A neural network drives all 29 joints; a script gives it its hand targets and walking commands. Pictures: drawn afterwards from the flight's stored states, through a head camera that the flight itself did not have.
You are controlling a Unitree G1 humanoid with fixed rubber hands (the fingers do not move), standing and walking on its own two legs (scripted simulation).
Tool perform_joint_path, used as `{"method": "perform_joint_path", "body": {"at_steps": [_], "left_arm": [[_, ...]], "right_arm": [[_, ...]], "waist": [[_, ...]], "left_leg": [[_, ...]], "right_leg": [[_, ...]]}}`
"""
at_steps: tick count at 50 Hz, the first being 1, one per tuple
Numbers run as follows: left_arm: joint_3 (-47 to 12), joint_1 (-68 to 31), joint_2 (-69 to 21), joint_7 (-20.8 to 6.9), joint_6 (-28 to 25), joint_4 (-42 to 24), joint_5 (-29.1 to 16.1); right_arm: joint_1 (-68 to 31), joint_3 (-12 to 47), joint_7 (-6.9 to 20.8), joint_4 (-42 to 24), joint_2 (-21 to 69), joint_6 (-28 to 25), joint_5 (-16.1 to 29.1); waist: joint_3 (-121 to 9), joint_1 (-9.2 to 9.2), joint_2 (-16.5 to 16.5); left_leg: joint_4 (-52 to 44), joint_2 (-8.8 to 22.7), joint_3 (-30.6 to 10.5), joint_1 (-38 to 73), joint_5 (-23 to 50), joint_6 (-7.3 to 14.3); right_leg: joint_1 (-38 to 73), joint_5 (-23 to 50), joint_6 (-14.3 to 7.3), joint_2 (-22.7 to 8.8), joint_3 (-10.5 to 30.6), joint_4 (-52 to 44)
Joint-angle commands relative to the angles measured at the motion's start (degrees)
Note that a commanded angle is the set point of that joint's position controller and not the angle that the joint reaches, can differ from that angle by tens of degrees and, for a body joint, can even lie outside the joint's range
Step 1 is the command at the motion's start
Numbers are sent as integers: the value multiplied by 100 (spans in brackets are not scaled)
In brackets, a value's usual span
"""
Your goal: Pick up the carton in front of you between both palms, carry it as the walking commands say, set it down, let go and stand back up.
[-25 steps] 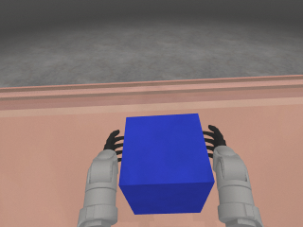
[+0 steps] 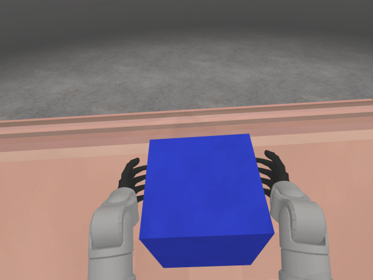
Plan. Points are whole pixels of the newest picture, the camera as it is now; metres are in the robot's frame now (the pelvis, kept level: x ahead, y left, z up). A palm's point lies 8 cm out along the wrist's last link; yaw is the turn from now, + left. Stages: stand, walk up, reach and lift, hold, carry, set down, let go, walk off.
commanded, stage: carry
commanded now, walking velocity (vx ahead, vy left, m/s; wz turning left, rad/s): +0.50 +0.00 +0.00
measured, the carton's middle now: (203, 205) +0.28 +0.00 +0.03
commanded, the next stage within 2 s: none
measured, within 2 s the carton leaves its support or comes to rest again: neither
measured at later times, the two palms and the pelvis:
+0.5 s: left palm (159, 124) +0.50 +0.11 +0.10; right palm (267, 122) +0.49 -0.19 +0.10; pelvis +0.27 -0.03 +0.00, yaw -1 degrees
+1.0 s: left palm (169, 74) +0.80 +0.10 +0.12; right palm (248, 69) +0.81 -0.20 +0.12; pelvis +0.58 -0.05 +0.01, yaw +2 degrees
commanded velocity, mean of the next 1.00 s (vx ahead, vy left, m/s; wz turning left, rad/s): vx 0.50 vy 0.00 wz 0.00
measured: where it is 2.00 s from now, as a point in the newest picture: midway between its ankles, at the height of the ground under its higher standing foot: (201, 160)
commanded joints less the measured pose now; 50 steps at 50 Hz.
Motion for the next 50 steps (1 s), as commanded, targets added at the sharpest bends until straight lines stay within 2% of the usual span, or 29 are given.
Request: {"method": "perform_joint_path", "body": {"at_steps": [1, 2, 3, 4, 5, 6, 7, 8, 9, 10, 11, 13, 15, 18, 20, 21, 23, 24, 25, 26, 27, 29, 30, 31, 34, 38, 43, 48, 50], "left_arm": [[-3646, -2025, -4710, -271, 315, -1287, -1650], [-3621, -1908, -4630, -187, 359, -1590, -1627], [-3679, -1879, -4656, -136, 397, -1889, -1669], [-3821, -1837, -4694, -120, 426, -2143, -1779], [-3908, -1697, -4655, -139, 433, -2382, -1927], [-4017, -1706, -4636, -173, 435, -2606, -2023], [-4104, -1815, -4523, -197, 480, -2694, -2082], [-4158, -1949, -4419, -210, 529, -2862, -2168], [-4223, -2112, -4287, -237, 551, -2898, -2279], [-4190, -2077, -4287, -254, 548, -2793, -2313], [-4014, -1750, -4204, -246, 557, -2562, -2189], [-3674, -1153, -4103, -189, 573, -2146, -1843], [-3550, -936, -4061, -121, 549, -2036, -1617], [-3410, -705, -3927, -28, 547, -1950, -1310], [-3455, -709, -3917, -32, 545, -1970, -1254], [-3474, -794, -3890, -42, 536, -2027, -1266], [-3502, -838, -3808, -54, 524, -2033, -1335], [-3521, -860, -3794, -61, 523, -2033, -1368], [-3542, -864, -3741, -65, 510, -2072, -1405], [-3621, -1007, -3731, -87, 494, -2109, -1529], [-3756, -1078, -3991, -128, 486, -2204, -1667], [-3927, -1390, -4345, -230, 444, -2262, -1834], [-4040, -1573, -4574, -290, 418, -2280, -1922], [-4093, -1539, -4735, -350, 399, -2190, -1962], [-4222, -1462, -4832, -505, 333, -2121, -2018], [-4095, -1185, -4530, -573, 322, -2018, -1940], [-3841, -1057, -4006, -408, 400, -2305, -1823], [-3568, -833, -3487, -160, 581, -2337, -1631], [-3575, -931, -3402, -109, 632, -2432, -1657]], "right_arm": [[-2313, 3899, 444, -1430, 4660, 479, 2161], [-2020, 3822, 398, -1450, 4600, 533, 2191], [-1667, 3725, 355, -1516, 4570, 551, 2189], [-1249, 3668, 310, -1590, 4617, 545, 2141], [-974, 3652, 261, -1772, 4719, 531, 2081], [-829, 3611, 212, -1916, 4734, 519, 2006], [-736, 3530, 157, -1944, 4597, 508, 1861], [-794, 3456, 99, -2017, 4406, 481, 1763], [-905, 3428, 36, -2152, 4377, 487, 1750], [-1070, 3426, 9, -2227, 4371, 524, 1719], [-1103, 3551, 18, -2273, 4353, 586, 1776], [-1149, 3835, 81, -2248, 4301, 641, 1991], [-1116, 4005, 168, -2288, 4139, 664, 2148], [-1020, 4080, 295, -2204, 3921, 709, 2260], [-909, 4056, 347, -2173, 3835, 696, 2225], [-898, 4021, 357, -2154, 3779, 688, 2181], [-947, 3934, 334, -2101, 3685, 684, 2080], [-869, 3900, 312, -2067, 3631, 689, 2019], [-934, 3852, 298, -2137, 3586, 706, 1988], [-880, 3889, 294, -2214, 3655, 716, 1985], [-967, 3918, 308, -2210, 3752, 703, 2043], [-892, 3885, 382, -1947, 4169, 655, 1984], [-851, 3820, 415, -1871, 4345, 610, 1902], [-761, 3798, 431, -1772, 4488, 567, 1821], [-563, 3802, 443, -1680, 4680, 438, 1603], [-540, 3902, 374, -1750, 4617, 386, 1534], [-870, 4114, 248, -2245, 4303, 494, 1850], [-835, 3987, 126, -2319, 3749, 717, 1975], [-866, 3907, 101, -2372, 3630, 780, 1998]], "waist": [[145, 362, -1220], [109, 369, -756], [31, 311, -621], [-262, 196, -731], [-761, 45, -915], [-1317, -82, -657], [-1343, -214, 411], [-873, -141, 1484], [-742, -215, 1172], [-571, -217, 431], [-480, -144, -63], [-370, -87, 106], [-48, -121, 361], [366, -107, 528], [488, -116, 745], [428, -96, 822], [105, 48, 669], [-285, 133, 449], [-637, 283, -396], [-852, 159, -1751], [-672, 148, -1358], [-470, 87, -497], [-412, 72, -293], [-396, 61, -231], [-312, 68, -645], [103, 71, -820], [544, 107, -935], [754, 185, -959], [775, 168, -1023]], "left_leg": [[1473, -234, 1037, -3968, -1148, -9], [1066, -197, 1026, -3767, -1288, 66], [372, -148, 991, -3304, -976, 101], [-464, -249, 1086, -2170, -101, 137], [-1295, -444, 1291, -159, 1216, 204], [-1325, -274, 1218, 1803, 1882, 284], [-1655, 788, -420, 3123, 1032, 613], [-2086, 1859, -2325, 3426, 1887, 1118], [-1833, 2141, -2762, 3247, 2864, 1625], [-1844, 2141, -2645, 2844, 3081, 1718], [-1796, 2055, -2105, 2758, 2990, 1541], [-2064, 1694, -1252, 2431, 2616, 1146], [-2306, 1450, -669, 2006, 2918, 1024], [-2412, 1114, 44, 1441, 2780, 899], [-2337, 1045, 387, 1168, 2888, 782], [-2145, 1035, 559, 1019, 3140, 717], [-1011, 807, 1161, 531, 4000, 455], [-44, 585, 1401, 6, 3653, 286], [1500, 196, 1393, -1070, 2459, 105], [3121, -404, 1155, -2129, -20, -16], [3882, -85, 343, -2427, -218, 179], [3911, 362, 102, -2373, 193, 371], [3583, 481, 67, -2170, 514, 361], [3173, 555, 105, -1946, 769, 306], [2205, 461, 434, -1871, 1052, 270], [1014, 368, 806, -2204, 1789, 167], [320, 228, 1138, -2561, 2199, 144], [-40, 77, 1413, -2765, 1938, 268], [-419, -72, 1603, -2173, 1937, 384]], "right_leg": [[3349, 5476, -1324, -1961, 2400, -867], [3201, 5209, -1276, -1904, 2276, -902], [2980, 4899, -1137, -1745, 1953, -821], [2451, 4798, -844, -1527, 1333, -621], [1403, 4580, -408, -1191, 407, -197], [297, 3830, -89, -901, -216, 571], [-1368, 2015, 196, -512, -561, 1737], [-2655, -319, 188, 89, -439, 2520], [-3055, -740, -7, -110, 130, 3206], [-3287, -787, -128, -146, 169, 3618], [-3455, -540, -204, -403, 278, 3638], [-3142, 143, -168, -645, 194, 2771], [-2866, 510, -130, -464, -255, 1869], [-2220, 1047, -87, -169, -669, 560], [-1678, 1541, -123, -31, -984, 66], [-1215, 1687, -162, 43, -1145, -45], [137, 1561, -287, 244, -1358, -175], [1184, 1177, -391, 111, -1158, -214], [2125, -248, -740, -903, 654, -722], [2523, -1007, -1267, -2358, 3424, -2008], [2179, -644, -1431, -2437, 3601, -2278], [1454, 207, -1138, -2261, 2624, -2077], [1095, 300, -1020, -2152, 2255, -2169], [839, 142, -898, -1971, 1807, -2309], [685, 380, -814, -1757, 971, -2409], [1009, 835, -757, -1561, 375, -2615], [1571, 1874, -721, -1371, -89, -2430], [2298, 3618, -810, -1336, -298, -1894], [2195, 4561, -713, -1265, -518, -1577]]}}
